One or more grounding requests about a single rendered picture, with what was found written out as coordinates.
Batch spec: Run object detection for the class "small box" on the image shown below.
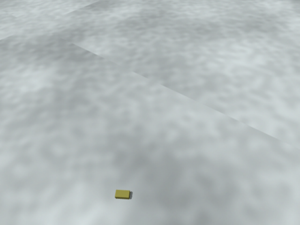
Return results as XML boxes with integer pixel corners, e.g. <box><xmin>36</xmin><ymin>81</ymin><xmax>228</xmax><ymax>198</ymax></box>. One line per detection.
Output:
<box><xmin>115</xmin><ymin>190</ymin><xmax>130</xmax><ymax>199</ymax></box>

